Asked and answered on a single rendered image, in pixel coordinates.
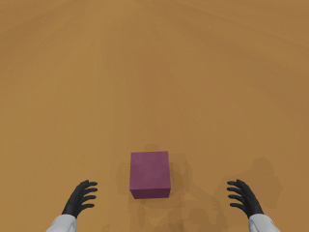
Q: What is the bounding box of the left robot forearm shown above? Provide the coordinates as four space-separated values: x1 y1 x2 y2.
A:
45 214 77 232

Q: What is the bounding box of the robot right hand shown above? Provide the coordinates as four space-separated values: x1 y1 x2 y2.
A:
226 179 264 219

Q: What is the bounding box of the carton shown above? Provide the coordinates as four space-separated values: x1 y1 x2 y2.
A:
129 151 171 199

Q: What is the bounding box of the robot left hand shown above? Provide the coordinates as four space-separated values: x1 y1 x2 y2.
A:
62 180 98 219

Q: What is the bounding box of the right robot forearm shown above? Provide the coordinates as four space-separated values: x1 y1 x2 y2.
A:
248 214 280 232

